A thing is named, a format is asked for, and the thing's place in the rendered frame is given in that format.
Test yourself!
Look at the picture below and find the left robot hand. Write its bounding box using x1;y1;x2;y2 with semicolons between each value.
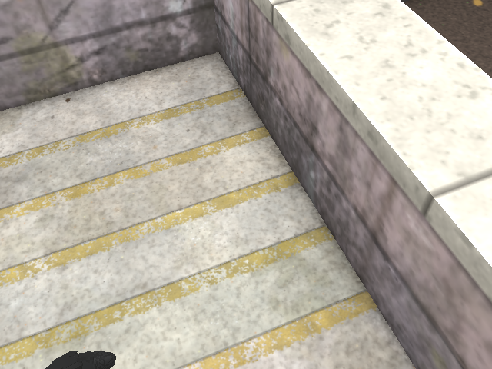
45;351;116;369

